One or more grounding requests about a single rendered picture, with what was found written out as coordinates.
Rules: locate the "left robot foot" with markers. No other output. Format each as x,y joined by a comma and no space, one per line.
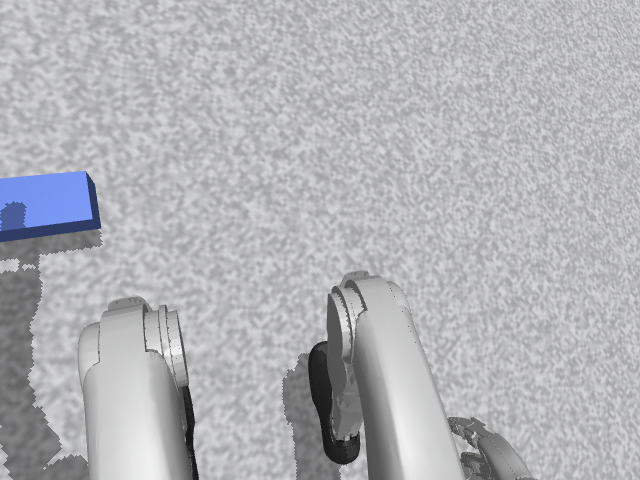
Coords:
189,432

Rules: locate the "right robot foot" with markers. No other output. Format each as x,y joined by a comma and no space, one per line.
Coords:
338,451

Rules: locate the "right robot hand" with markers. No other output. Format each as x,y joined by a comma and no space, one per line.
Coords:
497,459

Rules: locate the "carton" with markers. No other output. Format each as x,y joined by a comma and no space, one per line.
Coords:
49,204

